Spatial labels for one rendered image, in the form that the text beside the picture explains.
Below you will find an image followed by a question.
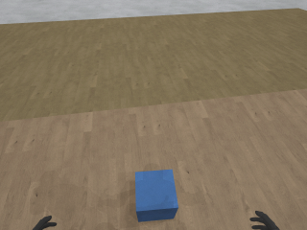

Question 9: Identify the carton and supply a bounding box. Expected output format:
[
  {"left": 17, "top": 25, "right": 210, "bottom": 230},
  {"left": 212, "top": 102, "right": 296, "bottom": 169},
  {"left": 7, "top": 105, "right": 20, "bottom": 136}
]
[{"left": 135, "top": 169, "right": 178, "bottom": 222}]

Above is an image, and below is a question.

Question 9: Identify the right robot hand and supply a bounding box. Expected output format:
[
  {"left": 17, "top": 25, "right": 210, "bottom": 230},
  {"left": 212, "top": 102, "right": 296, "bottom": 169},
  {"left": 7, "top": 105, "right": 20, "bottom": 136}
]
[{"left": 249, "top": 211, "right": 280, "bottom": 230}]

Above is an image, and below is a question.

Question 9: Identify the left robot hand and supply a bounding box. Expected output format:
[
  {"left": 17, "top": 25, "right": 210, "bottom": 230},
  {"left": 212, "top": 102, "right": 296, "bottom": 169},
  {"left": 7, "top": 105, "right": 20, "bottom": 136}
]
[{"left": 33, "top": 216, "right": 57, "bottom": 230}]

